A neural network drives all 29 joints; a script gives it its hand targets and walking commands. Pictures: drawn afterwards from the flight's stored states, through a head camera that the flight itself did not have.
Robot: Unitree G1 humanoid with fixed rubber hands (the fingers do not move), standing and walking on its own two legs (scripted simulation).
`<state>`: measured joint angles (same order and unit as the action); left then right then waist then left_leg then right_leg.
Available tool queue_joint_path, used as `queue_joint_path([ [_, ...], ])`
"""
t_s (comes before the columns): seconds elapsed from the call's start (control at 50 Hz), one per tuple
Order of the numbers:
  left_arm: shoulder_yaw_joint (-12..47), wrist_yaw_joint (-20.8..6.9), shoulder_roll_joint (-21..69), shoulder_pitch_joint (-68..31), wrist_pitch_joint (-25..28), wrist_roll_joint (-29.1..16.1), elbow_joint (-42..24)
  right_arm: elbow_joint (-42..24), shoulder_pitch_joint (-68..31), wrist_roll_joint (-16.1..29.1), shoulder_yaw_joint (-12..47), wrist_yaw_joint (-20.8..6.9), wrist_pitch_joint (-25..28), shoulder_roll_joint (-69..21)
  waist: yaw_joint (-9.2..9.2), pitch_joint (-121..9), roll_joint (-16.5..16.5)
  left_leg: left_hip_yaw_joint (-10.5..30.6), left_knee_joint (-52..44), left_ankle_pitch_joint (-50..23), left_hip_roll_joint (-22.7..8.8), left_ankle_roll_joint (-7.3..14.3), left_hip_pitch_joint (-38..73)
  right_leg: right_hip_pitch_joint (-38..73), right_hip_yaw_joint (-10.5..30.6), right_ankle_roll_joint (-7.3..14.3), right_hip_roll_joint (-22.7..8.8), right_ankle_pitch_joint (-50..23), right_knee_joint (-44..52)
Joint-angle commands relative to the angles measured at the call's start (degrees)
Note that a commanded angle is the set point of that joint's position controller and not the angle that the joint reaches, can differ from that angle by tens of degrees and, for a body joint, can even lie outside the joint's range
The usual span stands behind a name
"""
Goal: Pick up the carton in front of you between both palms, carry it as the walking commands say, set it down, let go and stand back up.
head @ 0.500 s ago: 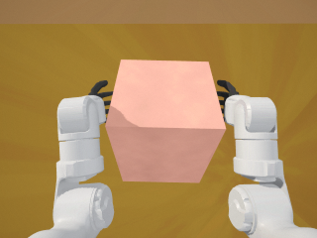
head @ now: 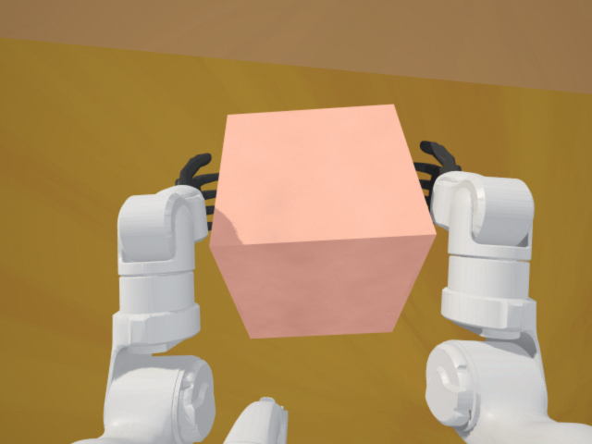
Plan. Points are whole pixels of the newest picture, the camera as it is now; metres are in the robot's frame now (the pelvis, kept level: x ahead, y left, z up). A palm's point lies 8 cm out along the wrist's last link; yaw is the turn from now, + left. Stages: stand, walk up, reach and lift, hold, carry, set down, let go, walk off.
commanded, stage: carry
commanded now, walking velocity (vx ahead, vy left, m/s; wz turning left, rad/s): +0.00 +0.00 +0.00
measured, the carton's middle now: (315, 231) +0.39 +0.04 +0.07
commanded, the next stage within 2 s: none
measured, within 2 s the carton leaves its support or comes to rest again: neither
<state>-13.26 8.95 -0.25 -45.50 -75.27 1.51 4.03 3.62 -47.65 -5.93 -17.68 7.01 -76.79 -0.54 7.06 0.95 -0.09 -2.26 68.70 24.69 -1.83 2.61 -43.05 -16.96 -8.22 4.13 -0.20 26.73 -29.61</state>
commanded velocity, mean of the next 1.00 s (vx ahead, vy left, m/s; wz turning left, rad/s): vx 0.00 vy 0.00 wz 0.00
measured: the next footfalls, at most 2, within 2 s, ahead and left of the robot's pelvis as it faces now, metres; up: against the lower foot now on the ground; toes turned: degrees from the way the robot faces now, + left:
left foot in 0.12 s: +0.27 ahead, +0.11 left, +0.04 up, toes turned +5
right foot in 0.40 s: +0.30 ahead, -0.07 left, +0.05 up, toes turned -5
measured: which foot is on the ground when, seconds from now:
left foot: up 0.00-0.10, down 0.12-1.00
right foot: down 0.00-0.14, up 0.16-0.38, down 0.40-1.00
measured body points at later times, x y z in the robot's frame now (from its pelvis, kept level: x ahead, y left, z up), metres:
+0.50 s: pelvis +0.23 +0.03 +0.04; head +0.26 +0.02 +0.48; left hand +0.63 +0.15 +0.21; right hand +0.61 -0.15 +0.20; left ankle +0.23 +0.11 -0.70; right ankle +0.26 -0.07 -0.69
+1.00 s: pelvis +0.30 +0.03 +0.04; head +0.29 +0.03 +0.49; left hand +0.66 +0.18 +0.16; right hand +0.66 -0.12 +0.16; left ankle +0.23 +0.11 -0.70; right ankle +0.26 -0.07 -0.69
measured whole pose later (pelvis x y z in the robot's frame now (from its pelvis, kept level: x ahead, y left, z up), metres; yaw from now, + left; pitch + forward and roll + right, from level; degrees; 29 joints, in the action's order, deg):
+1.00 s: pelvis +0.30 +0.03 +0.04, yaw +0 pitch +1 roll -1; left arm -10.7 6.8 -0.1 -38.2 -70.8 3.5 11.9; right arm 10.1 -37.4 -4.1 -11.7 6.0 -71.4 -0.2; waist 0.6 -3.9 1.1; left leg -5.0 28.4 31.2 -0.1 0.1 -7.5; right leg -12.2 -5.8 2.5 0.8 31.9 -33.4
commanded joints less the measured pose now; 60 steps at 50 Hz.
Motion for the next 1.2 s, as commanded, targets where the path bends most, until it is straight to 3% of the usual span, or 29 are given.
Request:
queue_joint_path([
  [0.0,36.63,-16.17,64.49,-52.05,0.8,-30.5,-11.33,-3.73,-38.34,18.85,32.64,-9.14,1.91,-54.03,-2.65,-27.51,-6.87,-2.15,-17.17,-2.3,0.05,-0.46,2.85,20.57,12.63,7.74,-12.79,-30.38,6.47],
  [0.04,35.99,-16.15,62.67,-49.04,0.08,-29.1,-8.81,-2.61,-36.94,18.96,33.51,-9.09,1.22,-53.04,-3.5,-27.33,-10.11,-7.59,-26.3,-4.85,3.9,-0.22,11.88,18.06,7.51,5.67,-11.65,-39.41,3.57],
  [0.06,35.41,-16.15,61.83,-47.58,-0.25,-28.35,-7.19,-1.69,-37.01,19.31,33.87,-9.31,0.91,-53.07,-4.74,-28.24,-10.14,-10.05,-30.01,-8.14,5.73,0.42,18.1,16.82,5.51,4.35,-11.45,-44.62,0.06],
  [0.08,34.9,-16.17,61.22,-46.76,-0.56,-27.57,-5.79,-0.27,-36.55,19.85,34.1,-9.66,0.68,-53.41,-7.3,-30.79,-7.79,-12.56,-35.49,-12.85,7.66,1.35,29.12,13.77,1.71,2.08,-10.03,-49.93,-6.85],
  [0.1,34.39,-16.15,60.47,-46.45,-0.79,-26.5,-4.53,0.9,-35.96,20.71,34.26,-10.15,0.53,-53.91,-9.57,-34.6,-5.14,-7.74,-37.22,-16.86,4.18,2.34,42.67,7.22,1.06,-0.97,-8.75,-41.47,-12.96],
  [0.12,33.57,-16.14,59.96,-46.72,-1.19,-25.71,-3.57,1.7,-36.48,21.04,34.32,-10.62,0.7,-53.42,-11.22,-42.92,8.48,18.36,-37.08,-29.03,-14.07,10.65,59.41,-6.37,1.91,-5.5,-4.45,-18.87,-29.44],
  [0.14,33.1,-16.11,59.29,-46.95,-1.53,-24.87,-2.28,3.25,-36.51,21.79,34.44,-11.01,0.96,-54.91,-12.55,-41.19,17.91,34.3,-43.73,-47.75,-19.26,17.09,61.78,-16.93,3.69,-6.51,4.6,7.45,-41.36],
  [0.16,32.59,-15.89,60.75,-46.54,-1.38,-23.99,-0.7,1.33,-37.66,23.29,34.69,-11.47,0.82,-55.86,-10.83,-38.55,11.01,28.8,-40.9,-54.17,-18.53,16.69,60.22,-20.36,9.81,-4.81,2.32,8.24,-47.05],
  [0.18,31.48,-15.58,60.35,-46.02,-1.22,-22.97,-1.16,-0.88,-40.49,25.56,36.07,-12.09,0.88,-58.9,-11.39,-36.37,5.85,23.28,-39.11,-56.17,-16.44,14.78,58.69,-22.98,10.24,-4.05,1.19,7.53,-47.24],
  [0.2,30.86,-15.18,60.88,-45.96,-1.11,-22.13,-1.75,-4.15,-44.04,27.74,37.39,-12.59,1.11,-60.75,-10.84,-34.54,3.31,18.92,-38.78,-55.2,-14.99,12.36,56.52,-23.46,10.38,-3.63,-0.39,6.73,-44.07],
  [0.24,29.52,-14.14,60.66,-45.94,-0.88,-20.47,-3.24,-8.56,-49.63,31.18,38.97,-13.2,1.3,-63.69,-9.4,-34.76,4.21,13.25,-40.06,-49.79,-12.85,8.98,53.53,-19.38,9.71,-3.8,-1.63,4.97,-33.08],
  [0.28,29.16,-12.88,59.8,-45.1,-0.69,-19.14,-4.74,-11.32,-51.22,32.62,39.4,-13.31,1.3,-63.95,-9.84,-35.09,6.07,9.78,-40.62,-49.13,-11.48,8.27,51.16,-13.97,7.12,-4.55,0.03,7.13,-20.52],
  [0.32,28.66,-11.78,57.78,-43.7,-0.65,-17.54,-5.4,-12.45,-51.07,32.98,39.68,-13.3,0.99,-63.03,-9.86,-36.03,8.19,6.72,-40.0,-46.14,-10.78,7.86,48.26,-6.7,4.7,-4.45,1.69,3.63,-10.32],
  [0.34,28.5,-11.43,56.69,-42.81,-0.71,-16.75,-5.14,-11.96,-50.21,32.79,39.7,-13.33,0.77,-62.35,-9.37,-36.57,8.88,5.43,-39.32,-42.13,-10.57,7.43,46.09,-2.06,3.62,-3.95,2.18,-0.6,-5.36],
  [0.36,28.51,-11.31,56.08,-41.7,-0.79,-16.03,-4.48,-10.93,-49.8,32.61,39.77,-13.45,0.56,-61.74,-8.39,-37.39,7.58,2.58,-37.47,-35.06,-9.3,6.14,42.18,5.79,1.68,-3.2,2.05,-9.75,2.15],
  [0.38,28.59,-11.45,55.4,-41.25,-0.95,-15.69,-4.11,-9.63,-48.92,32.38,40.04,-13.64,0.49,-61.38,-7.86,-37.87,6.3,1.16,-36.41,-26.52,-7.44,4.01,36.58,14.14,2.48,-2.29,0.43,-15.93,4.44],
  [0.4,28.9,-11.91,55.22,-40.54,-1.28,-15.94,-3.13,-7.65,-48.07,31.7,40.06,-13.78,0.57,-60.52,-7.41,-39.56,2.23,1.49,-34.13,-14.47,-6.82,1.87,28.72,23.48,10.61,-0.76,-6.82,-21.99,4.68],
  [0.42,28.73,-12.24,54.5,-42.28,-0.75,-14.88,-2.12,-7.2,-49.52,31.66,40.23,-14.13,0.12,-61.23,-5.95,-38.2,-7.43,-0.05,-34.89,-7.55,-3.33,-1.22,24.56,25.1,17.88,4.37,-13.55,-38.94,-0.89],
  [0.44,28.92,-12.72,54.61,-41.45,-0.94,-14.96,-0.17,-5.0,-49.8,31.35,40.42,-14.38,-0.08,-61.14,-5.79,-36.68,-9.17,0.56,-35.74,-3.38,-3.04,-1.97,24.45,24.73,18.01,6.04,-14.2,-46.28,-2.44],
  [0.48,29.19,-13.85,56.22,-40.37,-1.01,-16.42,2.31,0.26,-46.97,30.01,39.06,-14.75,0.08,-61.75,-6.25,-35.98,-5.68,0.76,-37.13,-12.94,-3.21,-2.24,31.36,20.06,14.12,4.03,-11.68,-49.36,-4.85],
  [0.54,29.02,-15.09,59.09,-41.63,-0.63,-18.66,4.52,6.29,-42.34,27.65,35.75,-14.8,0.8,-62.52,-7.01,-34.81,-2.1,1.22,-35.71,-30.06,-4.55,-1.45,39.32,13.22,10.81,0.85,-7.49,-41.71,-6.57],
  [0.62,27.98,-16.39,63.54,-40.73,0.78,-20.31,9.67,12.87,-35.7,23.9,30.64,-14.71,2.51,-62.65,-7.09,-30.79,1.38,1.59,-36.04,-37.53,-5.35,-1.36,41.48,9.51,9.98,0.2,-5.94,-36.3,-6.34],
  [0.68,27.73,-17.42,66.75,-40.43,3.14,-21.19,11.49,14.73,-33.05,22.29,28.89,-14.93,4.79,-63.63,-7.04,-28.51,2.42,1.84,-36.84,-39.59,-5.51,-1.18,42.88,8.06,9.69,-0.24,-5.6,-33.43,-5.6],
  [0.8,32.26,-16.98,69.27,-43.0,6.49,-24.36,3.46,4.77,-36.03,24.4,34.09,-13.29,7.65,-64.92,-6.98,-29.1,1.94,2.58,-38.23,-39.77,-6.31,-0.33,45.37,9.87,9.07,-0.31,-5.34,-28.66,-4.58],
  [0.9,34.55,-15.56,67.14,-38.48,6.32,-24.56,-1.33,-1.12,-34.05,26.48,38.33,-12.35,7.5,-64.03,-6.92,-31.31,1.17,2.69,-38.61,-38.89,-6.28,-0.2,45.24,14.61,8.8,-0.1,-5.54,-30.81,-4.34],
  [1.0,34.12,-15.48,65.0,-33.01,5.89,-22.28,0.43,0.33,-30.81,26.61,39.19,-13.3,7.21,-63.35,-6.84,-30.25,0.84,2.64,-39.35,-38.62,-5.98,-0.35,44.19,16.29,8.62,0.03,-5.76,-33.06,-4.15],
  [1.18,33.25,-15.68,64.06,-32.81,6.55,-20.65,2.77,3.71,-31.01,26.6,38.23,-14.42,8.08,-63.68,-7.11,-25.81,1.06,2.7,-41.53,-34.94,-6.08,-0.32,43.42,14.64,8.53,0.01,-5.93,-30.02,-2.04],
])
